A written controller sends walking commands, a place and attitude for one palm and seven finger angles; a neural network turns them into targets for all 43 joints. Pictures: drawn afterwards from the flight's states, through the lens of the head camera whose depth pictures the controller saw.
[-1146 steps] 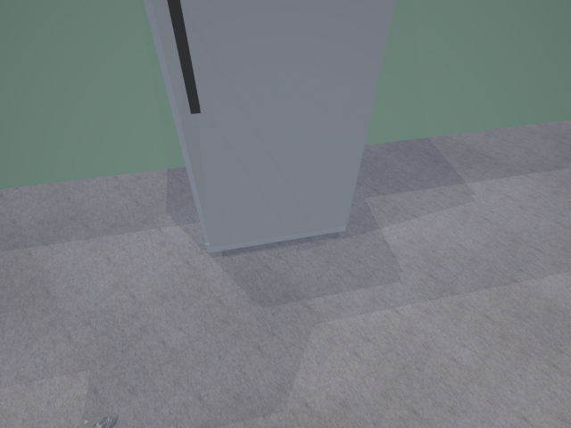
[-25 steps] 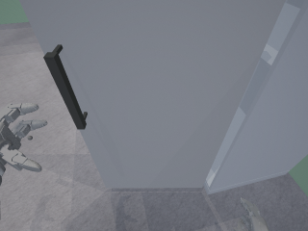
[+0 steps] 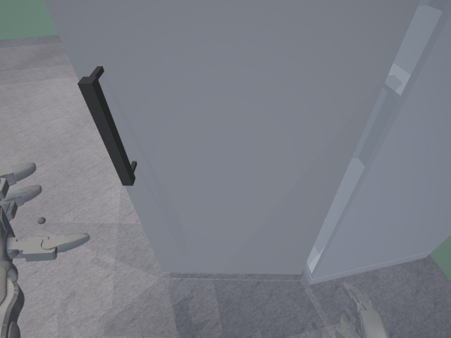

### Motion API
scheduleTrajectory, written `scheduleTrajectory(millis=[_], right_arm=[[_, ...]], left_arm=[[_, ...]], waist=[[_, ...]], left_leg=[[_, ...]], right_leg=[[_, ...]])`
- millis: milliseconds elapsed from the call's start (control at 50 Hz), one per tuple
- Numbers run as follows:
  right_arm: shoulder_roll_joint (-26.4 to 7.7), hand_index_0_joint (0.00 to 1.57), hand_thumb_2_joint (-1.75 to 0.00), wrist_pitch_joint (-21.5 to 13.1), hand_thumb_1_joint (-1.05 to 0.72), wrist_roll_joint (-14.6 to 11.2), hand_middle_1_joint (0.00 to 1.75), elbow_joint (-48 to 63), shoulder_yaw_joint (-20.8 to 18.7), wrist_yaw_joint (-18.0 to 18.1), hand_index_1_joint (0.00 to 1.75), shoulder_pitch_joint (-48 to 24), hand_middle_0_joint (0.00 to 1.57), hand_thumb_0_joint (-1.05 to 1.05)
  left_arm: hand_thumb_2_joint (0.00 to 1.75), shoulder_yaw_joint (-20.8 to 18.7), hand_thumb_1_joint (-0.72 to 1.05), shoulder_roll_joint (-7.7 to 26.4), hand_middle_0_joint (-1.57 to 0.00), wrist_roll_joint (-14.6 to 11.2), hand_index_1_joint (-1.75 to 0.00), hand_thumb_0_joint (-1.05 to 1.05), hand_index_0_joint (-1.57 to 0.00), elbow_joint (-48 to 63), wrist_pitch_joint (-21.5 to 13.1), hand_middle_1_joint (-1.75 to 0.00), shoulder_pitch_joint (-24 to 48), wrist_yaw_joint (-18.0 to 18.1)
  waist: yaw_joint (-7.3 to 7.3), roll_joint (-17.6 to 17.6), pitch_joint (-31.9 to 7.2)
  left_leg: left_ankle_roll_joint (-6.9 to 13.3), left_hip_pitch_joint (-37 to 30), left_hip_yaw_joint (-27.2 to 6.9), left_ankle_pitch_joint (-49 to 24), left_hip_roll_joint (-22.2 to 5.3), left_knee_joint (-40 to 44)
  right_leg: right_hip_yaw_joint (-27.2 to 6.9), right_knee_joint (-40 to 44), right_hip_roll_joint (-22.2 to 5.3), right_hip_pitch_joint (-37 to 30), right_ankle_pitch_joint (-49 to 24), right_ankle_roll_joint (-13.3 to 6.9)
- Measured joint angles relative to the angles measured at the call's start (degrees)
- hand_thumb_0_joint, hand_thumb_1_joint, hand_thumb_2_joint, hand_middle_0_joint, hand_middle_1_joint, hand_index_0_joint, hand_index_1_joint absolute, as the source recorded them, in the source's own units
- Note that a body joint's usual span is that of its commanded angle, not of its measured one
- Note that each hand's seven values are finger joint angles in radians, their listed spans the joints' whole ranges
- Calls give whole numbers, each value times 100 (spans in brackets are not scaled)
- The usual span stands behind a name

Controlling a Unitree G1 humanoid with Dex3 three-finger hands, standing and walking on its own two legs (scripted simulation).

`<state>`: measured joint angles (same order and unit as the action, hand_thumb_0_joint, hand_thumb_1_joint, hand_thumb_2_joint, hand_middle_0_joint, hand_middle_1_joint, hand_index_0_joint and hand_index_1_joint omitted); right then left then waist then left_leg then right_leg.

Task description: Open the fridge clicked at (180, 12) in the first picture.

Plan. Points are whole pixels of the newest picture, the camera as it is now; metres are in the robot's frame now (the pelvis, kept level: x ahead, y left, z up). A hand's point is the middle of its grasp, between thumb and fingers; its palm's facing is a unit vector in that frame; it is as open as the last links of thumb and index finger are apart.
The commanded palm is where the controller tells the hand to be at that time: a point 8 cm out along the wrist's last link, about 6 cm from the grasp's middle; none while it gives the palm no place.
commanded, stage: draw the hand back to the body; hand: left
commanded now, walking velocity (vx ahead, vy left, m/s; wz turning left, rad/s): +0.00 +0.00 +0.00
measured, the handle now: (115, 132) +0.46 +0.30 +0.12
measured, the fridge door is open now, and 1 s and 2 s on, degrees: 76 76 76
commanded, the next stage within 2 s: step back with the hand held close in 0.84 s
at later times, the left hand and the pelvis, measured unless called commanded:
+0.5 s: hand (55, 221) +0.21 +0.27 +0.16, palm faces +0.48 -0.80 -0.35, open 8.4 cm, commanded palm +0.16 +0.30 +0.17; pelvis +0.02 +0.00 +0.01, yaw -1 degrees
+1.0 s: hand (58, 225) +0.21 +0.26 +0.16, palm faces +0.48 -0.80 -0.36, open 7.4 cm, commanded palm +0.16 +0.29 +0.18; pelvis +0.01 -0.01 +0.01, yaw -1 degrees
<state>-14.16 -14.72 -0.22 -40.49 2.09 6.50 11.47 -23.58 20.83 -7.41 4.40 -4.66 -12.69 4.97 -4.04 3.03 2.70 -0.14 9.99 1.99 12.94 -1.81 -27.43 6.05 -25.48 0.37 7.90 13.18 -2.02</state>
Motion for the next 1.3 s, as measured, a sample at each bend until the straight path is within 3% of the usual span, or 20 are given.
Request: scheduleTrajectory(millis=[180,340,620,980,1080,1180,1300], right_arm=[[129,20,-90,256,-90,38,30,-194,-14,-50,30,-74,21,2],[116,20,-90,417,-90,85,30,-36,-84,-133,30,-155,21,1],[84,20,-90,618,-90,96,30,80,-150,-137,30,-158,21,1],[114,20,-90,592,-90,98,30,-1,-157,-105,30,-78,21,1],[73,20,-90,814,-90,47,30,275,-93,-168,30,-134,21,1],[32,20,-90,1057,-90,36,30,564,-131,-137,30,-161,21,1],[51,20,-90,1272,-90,7,30,705,-170,-30,30,-84,21,1]], left_arm=[[51,217,8,-189,-23,264,-78,-1,-23,361,-134,-78,-283,320],[65,375,37,-197,-23,297,-61,0,-22,1042,-106,-61,-843,244],[86,416,80,-214,-21,294,-35,1,-21,1496,-82,-35,-1248,207],[90,444,89,-223,-21,289,-30,1,-21,1419,-125,-30,-1194,216],[90,310,89,-128,-21,412,-30,1,-20,1637,-293,-30,-1165,217],[90,424,89,-63,-21,451,-30,1,-20,1945,-260,-30,-1625,215],[90,300,89,229,-22,447,-30,1,-21,2256,-181,-30,-1942,283]], waist=[[-85,-9,24],[-17,-5,-39],[-73,42,14],[-5,71,60],[162,43,-74],[311,19,-121],[311,-77,-94]], left_leg=[[39,-456,77,-118,79,448],[37,-698,144,-112,74,626],[-4,-731,100,-89,16,602],[-40,-759,101,-144,-36,613],[-18,-75,-15,-70,-76,194],[36,422,37,-28,-26,-85],[163,681,114,-45,101,-244]], right_leg=[[-74,311,-56,-373,-68,50],[-142,473,-40,-582,-76,64],[-103,545,22,-669,-88,24],[-107,573,76,-698,-152,-20],[7,391,100,-163,-166,-22],[-43,61,24,372,-122,38],[-114,-229,-123,699,-96,156]])
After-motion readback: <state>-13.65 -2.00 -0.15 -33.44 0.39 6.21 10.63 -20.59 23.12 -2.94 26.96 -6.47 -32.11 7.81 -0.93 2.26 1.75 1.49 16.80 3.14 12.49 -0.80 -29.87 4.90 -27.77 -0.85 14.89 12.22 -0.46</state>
